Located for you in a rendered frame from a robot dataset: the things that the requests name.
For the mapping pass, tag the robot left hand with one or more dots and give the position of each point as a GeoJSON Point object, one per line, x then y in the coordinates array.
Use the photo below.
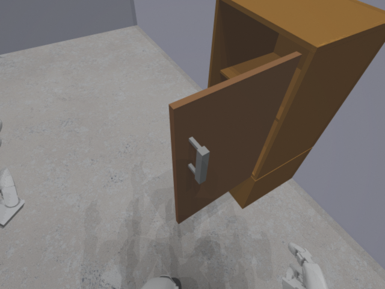
{"type": "Point", "coordinates": [11, 204]}

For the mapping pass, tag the handle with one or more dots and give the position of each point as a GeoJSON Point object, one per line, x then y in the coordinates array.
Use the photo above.
{"type": "Point", "coordinates": [202, 159]}

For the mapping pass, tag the robot right hand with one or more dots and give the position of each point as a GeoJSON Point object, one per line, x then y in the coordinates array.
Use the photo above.
{"type": "Point", "coordinates": [309, 277]}

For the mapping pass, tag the left robot shin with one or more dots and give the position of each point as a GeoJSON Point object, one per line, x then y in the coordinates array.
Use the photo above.
{"type": "Point", "coordinates": [166, 276]}

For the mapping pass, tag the cupboard door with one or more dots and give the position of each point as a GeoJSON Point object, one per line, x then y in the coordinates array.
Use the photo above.
{"type": "Point", "coordinates": [232, 120]}

